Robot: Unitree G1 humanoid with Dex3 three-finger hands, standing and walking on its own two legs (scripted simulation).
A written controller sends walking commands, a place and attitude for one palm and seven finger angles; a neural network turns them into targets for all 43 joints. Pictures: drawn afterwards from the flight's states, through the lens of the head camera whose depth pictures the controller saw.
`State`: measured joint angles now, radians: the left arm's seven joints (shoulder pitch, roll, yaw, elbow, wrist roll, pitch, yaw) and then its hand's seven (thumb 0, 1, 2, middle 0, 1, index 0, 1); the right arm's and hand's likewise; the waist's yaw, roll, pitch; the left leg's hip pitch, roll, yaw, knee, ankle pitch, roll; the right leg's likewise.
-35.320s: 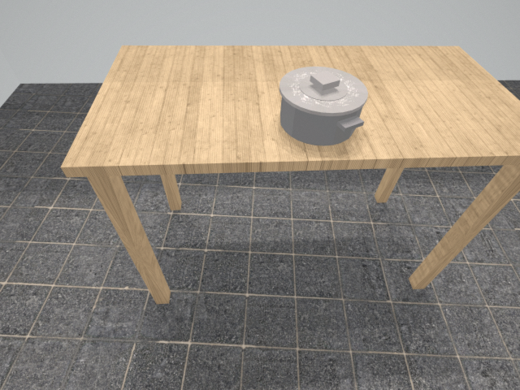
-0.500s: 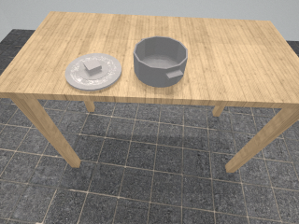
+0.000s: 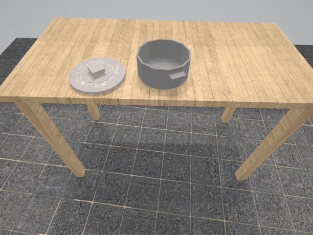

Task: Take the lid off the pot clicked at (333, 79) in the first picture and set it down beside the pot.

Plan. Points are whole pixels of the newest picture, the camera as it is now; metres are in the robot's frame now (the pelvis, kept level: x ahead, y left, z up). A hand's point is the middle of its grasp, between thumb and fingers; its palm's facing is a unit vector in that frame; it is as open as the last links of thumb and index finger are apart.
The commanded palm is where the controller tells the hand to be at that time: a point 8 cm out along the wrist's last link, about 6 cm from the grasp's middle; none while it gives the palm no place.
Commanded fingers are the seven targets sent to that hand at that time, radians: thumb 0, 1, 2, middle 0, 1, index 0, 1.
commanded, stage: stand and wait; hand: left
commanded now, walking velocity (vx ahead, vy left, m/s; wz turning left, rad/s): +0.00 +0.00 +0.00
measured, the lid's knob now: (96, 69) +0.63 +0.24 +0.05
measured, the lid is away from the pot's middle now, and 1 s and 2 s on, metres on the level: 0.24 0.24 0.24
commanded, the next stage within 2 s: none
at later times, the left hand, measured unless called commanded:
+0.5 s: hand out of the picture -0.04 +0.16 -0.17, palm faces +0.04 -0.98 -0.20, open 7.3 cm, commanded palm none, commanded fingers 0.00 0.90 0.90 -0.20 -0.30 -0.20 -0.30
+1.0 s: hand out of the picture -0.06 +0.15 -0.17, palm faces +0.04 -0.98 -0.19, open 7.3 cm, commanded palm none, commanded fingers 0.00 0.90 0.90 -0.20 -0.30 -0.20 -0.30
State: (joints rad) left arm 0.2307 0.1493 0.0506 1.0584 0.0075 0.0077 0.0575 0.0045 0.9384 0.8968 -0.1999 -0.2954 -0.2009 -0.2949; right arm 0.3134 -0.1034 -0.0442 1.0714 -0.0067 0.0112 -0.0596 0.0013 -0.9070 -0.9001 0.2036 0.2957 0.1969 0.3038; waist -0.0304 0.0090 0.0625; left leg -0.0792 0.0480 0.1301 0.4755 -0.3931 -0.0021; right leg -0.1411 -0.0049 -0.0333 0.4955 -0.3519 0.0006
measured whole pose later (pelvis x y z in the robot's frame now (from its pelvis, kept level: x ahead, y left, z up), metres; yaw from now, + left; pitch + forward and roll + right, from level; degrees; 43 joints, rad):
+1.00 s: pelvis -0.05 -0.01 +0.01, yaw +0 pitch -1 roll +0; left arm 0.27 0.11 0.03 1.14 0.01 0.00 0.05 0.02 0.94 0.90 -0.20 -0.30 -0.20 -0.29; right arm 0.30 -0.08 -0.03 1.12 0.00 0.01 -0.05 0.00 -0.91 -0.90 0.20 0.30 0.20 0.30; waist -0.02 0.01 0.07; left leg -0.13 0.06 0.12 0.45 -0.30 -0.01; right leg -0.18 0.01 -0.04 0.45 -0.26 -0.02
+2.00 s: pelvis -0.04 -0.02 +0.01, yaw +0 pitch -1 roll +0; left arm 0.27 0.12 0.03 1.14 0.01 0.00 0.05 0.02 0.94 0.90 -0.20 -0.30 -0.20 -0.29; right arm 0.29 -0.09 -0.03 1.13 0.00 0.01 -0.05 0.00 -0.91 -0.90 0.20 0.30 0.20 0.30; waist -0.02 0.02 0.07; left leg -0.11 0.06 0.12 0.43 -0.30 -0.02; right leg -0.17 0.01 -0.04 0.44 -0.26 -0.02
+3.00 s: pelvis -0.04 -0.02 +0.01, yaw +0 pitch -1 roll +0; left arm 0.28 0.11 0.03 1.15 0.01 0.00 0.05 0.02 0.94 0.90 -0.20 -0.30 -0.20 -0.29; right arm 0.30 -0.09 -0.03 1.13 -0.01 0.01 -0.05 0.00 -0.91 -0.90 0.20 0.30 0.20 0.30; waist -0.02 0.02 0.07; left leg -0.11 0.06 0.13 0.43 -0.30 -0.02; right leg -0.17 0.01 -0.04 0.44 -0.26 -0.02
